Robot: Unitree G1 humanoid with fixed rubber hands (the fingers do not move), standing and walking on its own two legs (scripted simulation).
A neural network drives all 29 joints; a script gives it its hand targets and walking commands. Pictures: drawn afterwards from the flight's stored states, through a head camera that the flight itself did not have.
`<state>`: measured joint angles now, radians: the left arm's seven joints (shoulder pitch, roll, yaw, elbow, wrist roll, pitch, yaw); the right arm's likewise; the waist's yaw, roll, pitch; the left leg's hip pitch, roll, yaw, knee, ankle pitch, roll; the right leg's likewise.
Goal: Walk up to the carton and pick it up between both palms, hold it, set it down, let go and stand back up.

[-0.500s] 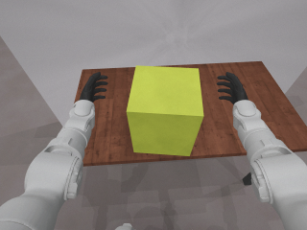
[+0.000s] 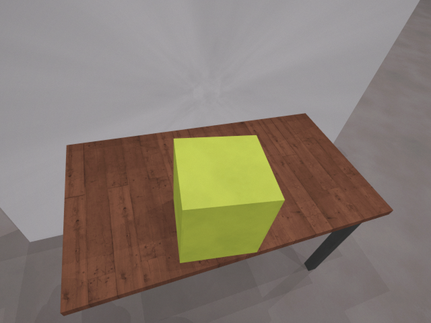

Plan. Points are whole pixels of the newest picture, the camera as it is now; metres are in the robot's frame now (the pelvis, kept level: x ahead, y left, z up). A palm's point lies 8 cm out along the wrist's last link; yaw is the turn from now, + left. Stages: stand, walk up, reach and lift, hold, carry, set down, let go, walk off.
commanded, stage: stand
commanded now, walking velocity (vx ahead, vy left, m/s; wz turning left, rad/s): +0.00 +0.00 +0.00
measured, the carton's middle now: (218, 199) +0.42 -0.03 -0.08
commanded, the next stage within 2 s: none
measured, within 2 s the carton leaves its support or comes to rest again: neither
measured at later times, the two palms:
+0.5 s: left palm out of the picture +0.10 +0.30 -0.17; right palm out of the picture +0.02 -0.14 -0.15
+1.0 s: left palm out of the picture +0.15 +0.29 -0.14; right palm (281, 285) +0.23 -0.18 -0.15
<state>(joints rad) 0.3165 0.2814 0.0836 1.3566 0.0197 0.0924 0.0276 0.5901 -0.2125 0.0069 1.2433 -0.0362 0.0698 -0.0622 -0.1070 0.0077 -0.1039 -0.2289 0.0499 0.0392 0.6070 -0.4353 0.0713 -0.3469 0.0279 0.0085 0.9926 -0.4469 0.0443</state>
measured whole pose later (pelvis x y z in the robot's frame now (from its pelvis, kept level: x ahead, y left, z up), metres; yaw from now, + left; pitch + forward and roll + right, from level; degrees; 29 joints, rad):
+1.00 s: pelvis +0.14 +0.04 -0.01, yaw +0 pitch +0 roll +0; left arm 0.30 0.20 0.03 0.96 0.00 0.07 0.07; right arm 0.11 -0.15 -0.02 1.04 -0.02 0.05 -0.07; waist 0.01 0.02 0.02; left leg -0.12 0.02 -0.25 0.55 -0.46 -0.08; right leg -0.26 -0.04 -0.07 0.63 -0.35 0.05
